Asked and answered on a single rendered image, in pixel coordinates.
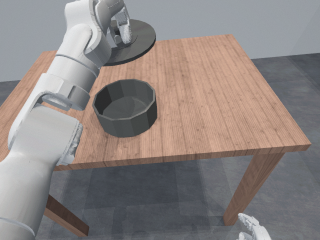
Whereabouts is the robot left upper arm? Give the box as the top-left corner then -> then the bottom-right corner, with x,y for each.
0,103 -> 83,240

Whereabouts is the lid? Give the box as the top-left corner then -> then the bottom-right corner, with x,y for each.
102,19 -> 156,67

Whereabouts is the left robot forearm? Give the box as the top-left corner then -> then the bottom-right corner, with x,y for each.
8,0 -> 112,150

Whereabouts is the knob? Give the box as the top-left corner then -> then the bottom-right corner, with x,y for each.
110,22 -> 122,36

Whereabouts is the right robot hand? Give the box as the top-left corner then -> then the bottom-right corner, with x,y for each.
236,213 -> 272,240

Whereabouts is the pot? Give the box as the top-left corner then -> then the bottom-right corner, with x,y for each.
92,79 -> 158,138

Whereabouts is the left robot hand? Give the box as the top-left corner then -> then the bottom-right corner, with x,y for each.
103,0 -> 132,48

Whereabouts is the table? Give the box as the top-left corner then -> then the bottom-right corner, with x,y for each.
0,34 -> 311,237

